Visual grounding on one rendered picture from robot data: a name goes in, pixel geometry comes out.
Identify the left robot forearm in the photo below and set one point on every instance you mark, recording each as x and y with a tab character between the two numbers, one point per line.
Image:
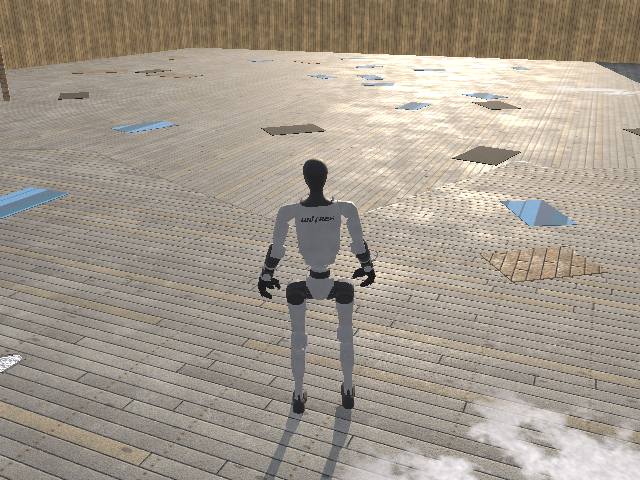
269	266

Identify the left robot upper arm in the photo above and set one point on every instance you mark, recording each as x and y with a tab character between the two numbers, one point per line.
285	214

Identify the right robot upper arm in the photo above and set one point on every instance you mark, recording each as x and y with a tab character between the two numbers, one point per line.
349	210

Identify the humanoid robot torso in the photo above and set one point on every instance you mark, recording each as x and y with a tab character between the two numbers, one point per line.
318	235

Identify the right robot forearm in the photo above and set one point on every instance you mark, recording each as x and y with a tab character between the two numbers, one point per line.
365	259

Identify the robot left shin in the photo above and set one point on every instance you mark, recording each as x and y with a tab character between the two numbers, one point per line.
298	363

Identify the right robot hand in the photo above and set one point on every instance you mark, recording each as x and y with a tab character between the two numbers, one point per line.
360	273

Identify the left robot hand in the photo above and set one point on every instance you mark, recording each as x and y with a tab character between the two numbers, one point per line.
269	284

